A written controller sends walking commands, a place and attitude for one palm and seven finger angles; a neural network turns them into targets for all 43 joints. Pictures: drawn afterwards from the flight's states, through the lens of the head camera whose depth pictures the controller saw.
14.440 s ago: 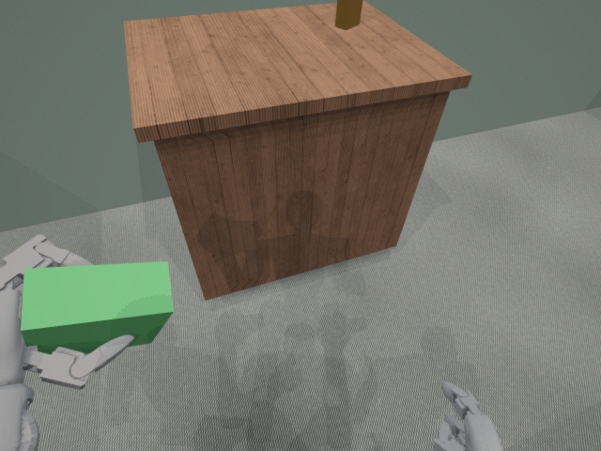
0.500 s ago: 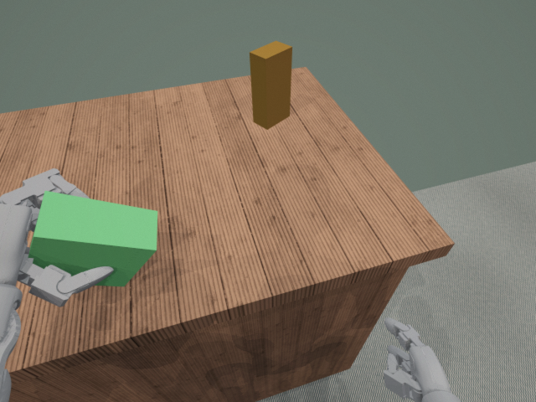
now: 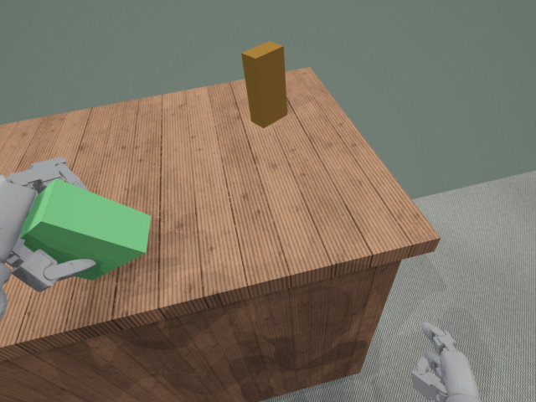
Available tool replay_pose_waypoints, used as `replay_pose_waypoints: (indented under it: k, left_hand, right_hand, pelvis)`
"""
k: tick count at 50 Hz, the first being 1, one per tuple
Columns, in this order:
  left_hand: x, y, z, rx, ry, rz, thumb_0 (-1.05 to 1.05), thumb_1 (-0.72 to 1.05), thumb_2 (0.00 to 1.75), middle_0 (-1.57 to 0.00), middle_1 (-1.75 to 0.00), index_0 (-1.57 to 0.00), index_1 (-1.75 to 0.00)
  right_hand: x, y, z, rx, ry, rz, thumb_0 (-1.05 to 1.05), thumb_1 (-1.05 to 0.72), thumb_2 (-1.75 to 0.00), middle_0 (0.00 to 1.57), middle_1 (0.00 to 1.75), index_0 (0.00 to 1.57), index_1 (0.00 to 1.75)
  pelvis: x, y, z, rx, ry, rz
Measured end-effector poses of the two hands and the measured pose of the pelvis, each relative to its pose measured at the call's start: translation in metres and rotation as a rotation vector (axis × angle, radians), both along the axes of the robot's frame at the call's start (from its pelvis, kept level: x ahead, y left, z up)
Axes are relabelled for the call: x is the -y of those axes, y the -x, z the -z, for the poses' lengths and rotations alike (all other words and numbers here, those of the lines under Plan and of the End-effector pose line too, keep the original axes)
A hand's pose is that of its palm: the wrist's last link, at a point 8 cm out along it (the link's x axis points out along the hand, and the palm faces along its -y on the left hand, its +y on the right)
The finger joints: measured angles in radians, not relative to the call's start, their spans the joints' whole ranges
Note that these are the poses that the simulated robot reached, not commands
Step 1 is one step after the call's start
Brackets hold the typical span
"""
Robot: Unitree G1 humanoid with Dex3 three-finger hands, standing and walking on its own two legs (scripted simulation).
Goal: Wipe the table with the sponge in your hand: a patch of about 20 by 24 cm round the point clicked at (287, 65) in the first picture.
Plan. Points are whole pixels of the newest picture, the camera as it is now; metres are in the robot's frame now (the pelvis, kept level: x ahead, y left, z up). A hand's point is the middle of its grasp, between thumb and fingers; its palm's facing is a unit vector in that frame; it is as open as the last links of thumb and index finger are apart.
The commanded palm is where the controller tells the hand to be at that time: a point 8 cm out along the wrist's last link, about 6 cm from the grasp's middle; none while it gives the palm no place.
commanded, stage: turn the palm down, sponge in hand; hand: left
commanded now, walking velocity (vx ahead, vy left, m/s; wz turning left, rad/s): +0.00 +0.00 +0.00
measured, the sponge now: (92, 241) +0.25 +0.25 +0.17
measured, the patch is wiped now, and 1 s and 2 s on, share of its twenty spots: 0.00 0.00 0.00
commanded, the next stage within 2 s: move the sponge above the wiping area in 1.46 s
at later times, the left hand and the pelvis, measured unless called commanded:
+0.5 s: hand (10, 202) +0.25 +0.33 +0.23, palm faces +0.30 -0.27 -0.92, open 9.7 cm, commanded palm +0.20 +0.33 +0.29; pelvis +0.01 +0.04 +0.01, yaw +0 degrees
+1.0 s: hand out of the picture +0.25 +0.32 +0.26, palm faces +0.30 -0.05 -0.95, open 9.7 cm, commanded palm +0.19 +0.31 +0.32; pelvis +0.00 +0.03 +0.01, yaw -1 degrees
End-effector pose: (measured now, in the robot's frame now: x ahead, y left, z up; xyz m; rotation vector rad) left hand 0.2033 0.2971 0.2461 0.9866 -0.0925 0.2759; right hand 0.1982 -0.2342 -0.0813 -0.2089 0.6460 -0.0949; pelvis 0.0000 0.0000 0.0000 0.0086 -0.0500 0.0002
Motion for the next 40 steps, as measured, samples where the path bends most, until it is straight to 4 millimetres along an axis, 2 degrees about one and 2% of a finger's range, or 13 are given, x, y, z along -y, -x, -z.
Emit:
replay_pose_waypoints:
  k: [4, 8, 11, 21, 29, 34, 40]
  left_hand:
    - [-0.006, -0.001, -0.008, 0.022, -0.05, -0.04, 0.0, -0.45, 1.01, -0.78, -1.35, -0.77, -1.36]
    - [-0.019, -0.003, -0.011, -0.005, -0.091, -0.1, 0.0, -0.45, 1.01, -0.78, -1.35, -0.77, -1.36]
    - [-0.025, -0.006, -0.012, -0.035, -0.117, -0.117, 0.0, -0.45, 1.01, -0.78, -1.35, -0.77, -1.36]
    - [-0.028, -0.009, -0.025, -0.032, -0.203, -0.111, 0.0, -0.45, 1.01, -0.78, -1.35, -0.77, -1.35]
    - [-0.043, -0.016, -0.034, -0.08, -0.267, -0.209, 0.0, -0.45, 1.01, -0.78, -1.35, -0.77, -1.36]
    - [-0.035, -0.019, -0.036, -0.111, -0.32, -0.182, 0.0, -0.45, 1.01, -0.78, -1.35, -0.77, -1.36]
    - [-0.023, -0.017, -0.05, -0.075, -0.384, -0.179, 0.0, -0.45, 1.01, -0.78, -1.35, -0.78, -1.36]
  right_hand:
    - [0.002, 0.002, 0.006, -0.035, 0.006, 0.019, 0.01, -0.9, -0.9, 0.2, 0.3, 0.2, 0.3]
    - [-0.006, 0.0, 0.007, -0.049, 0.005, 0.022, 0.01, -0.9, -0.9, 0.2, 0.3, 0.19, 0.3]
    - [-0.018, -0.006, 0.004, -0.035, -0.004, 0.009, 0.01, -0.9, -0.9, 0.2, 0.3, 0.19, 0.3]
    - [-0.072, -0.038, -0.019, 0.04, -0.051, -0.079, 0.01, -0.9, -0.9, 0.2, 0.3, 0.19, 0.3]
    - [-0.082, -0.04, -0.018, 0.0, -0.046, -0.093, 0.01, -0.9, -0.9, 0.2, 0.3, 0.17, 0.3]
    - [-0.082, -0.04, -0.018, -0.003, -0.042, -0.094, 0.01, -0.9, -0.9, 0.2, 0.3, 0.18, 0.3]
    - [-0.081, -0.04, -0.018, -0.004, -0.05, -0.105, 0.01, -0.9, -0.9, 0.2, 0.3, 0.18, 0.3]
  pelvis:
    - [-0.005, -0.005, 0.001, -0.008, -0.003, 0.003]
    - [-0.013, -0.009, 0.0, -0.009, -0.004, 0.005]
    - [-0.019, -0.011, -0.002, -0.005, -0.004, 0.007]
    - [-0.036, -0.012, -0.009, 0.005, 0.003, 0.006]
    - [-0.044, -0.009, -0.012, 0.007, 0.002, 0.005]
    - [-0.046, -0.007, -0.013, 0.008, 0.0, 0.01]
    - [-0.043, -0.004, -0.013, 0.009, -0.002, 0.015]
